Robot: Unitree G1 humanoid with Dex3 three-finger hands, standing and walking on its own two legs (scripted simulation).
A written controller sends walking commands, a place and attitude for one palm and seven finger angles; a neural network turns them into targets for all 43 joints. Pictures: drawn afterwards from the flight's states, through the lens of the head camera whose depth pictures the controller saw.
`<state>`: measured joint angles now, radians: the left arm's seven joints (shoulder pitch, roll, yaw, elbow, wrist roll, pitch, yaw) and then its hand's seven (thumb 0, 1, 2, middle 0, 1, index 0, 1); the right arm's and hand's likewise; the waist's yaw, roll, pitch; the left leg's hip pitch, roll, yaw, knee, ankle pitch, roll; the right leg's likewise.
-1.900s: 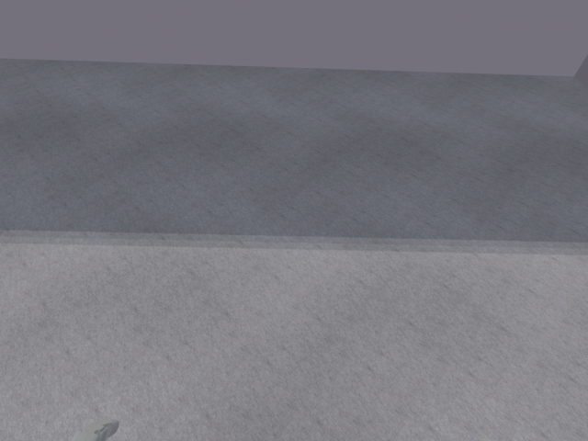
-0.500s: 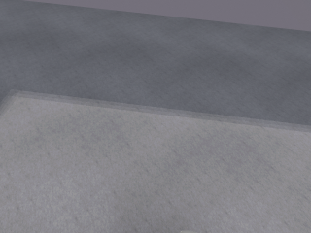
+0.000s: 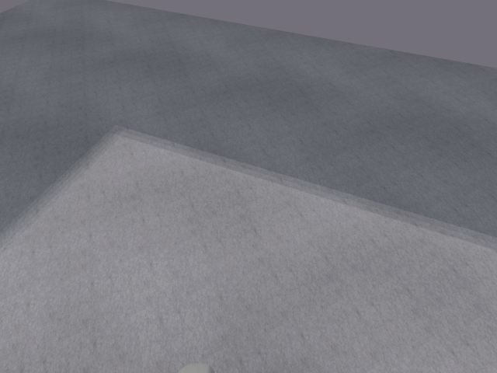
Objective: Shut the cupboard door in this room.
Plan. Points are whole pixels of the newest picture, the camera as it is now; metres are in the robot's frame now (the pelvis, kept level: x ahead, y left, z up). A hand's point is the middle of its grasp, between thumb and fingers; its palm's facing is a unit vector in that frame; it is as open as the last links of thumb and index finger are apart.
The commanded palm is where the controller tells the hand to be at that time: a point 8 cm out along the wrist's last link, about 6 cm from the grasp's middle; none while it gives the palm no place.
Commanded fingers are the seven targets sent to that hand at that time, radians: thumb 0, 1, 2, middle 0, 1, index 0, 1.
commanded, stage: turn or walk to find it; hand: left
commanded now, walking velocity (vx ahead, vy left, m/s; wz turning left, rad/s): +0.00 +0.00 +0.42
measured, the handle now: out of the picture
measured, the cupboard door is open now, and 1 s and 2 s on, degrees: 84 84 84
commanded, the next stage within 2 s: none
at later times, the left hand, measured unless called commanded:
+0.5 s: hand out of the picture +0.05 +0.26 -0.16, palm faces +0.20 -0.95 -0.25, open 7.4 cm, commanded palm none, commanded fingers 0.00 0.90 0.90 -0.20 -0.30 -0.20 -0.30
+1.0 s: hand out of the picture -0.08 +0.20 -0.17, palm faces +0.42 -0.88 -0.22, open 7.4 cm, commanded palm none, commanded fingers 0.00 0.90 0.90 -0.20 -0.30 -0.20 -0.30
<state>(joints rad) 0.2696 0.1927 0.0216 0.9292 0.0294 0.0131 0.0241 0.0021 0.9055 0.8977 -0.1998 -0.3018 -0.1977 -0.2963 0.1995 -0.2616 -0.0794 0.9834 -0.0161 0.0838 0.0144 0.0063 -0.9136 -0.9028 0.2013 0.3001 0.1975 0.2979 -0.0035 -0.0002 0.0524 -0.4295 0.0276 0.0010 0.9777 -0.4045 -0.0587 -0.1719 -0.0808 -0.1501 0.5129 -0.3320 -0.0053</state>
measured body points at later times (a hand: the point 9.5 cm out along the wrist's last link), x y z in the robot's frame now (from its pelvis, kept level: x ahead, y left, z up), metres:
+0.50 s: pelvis -0.01 +0.04 +0.00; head +0.01 +0.05 +0.45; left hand +0.04 +0.31 -0.14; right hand +0.09 -0.19 -0.14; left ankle -0.02 +0.13 -0.74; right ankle +0.00 -0.11 -0.69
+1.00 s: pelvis -0.04 +0.01 +0.00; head -0.01 +0.02 +0.45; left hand -0.10 +0.25 -0.15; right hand +0.10 -0.21 -0.15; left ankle -0.11 +0.13 -0.70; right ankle +0.00 -0.09 -0.74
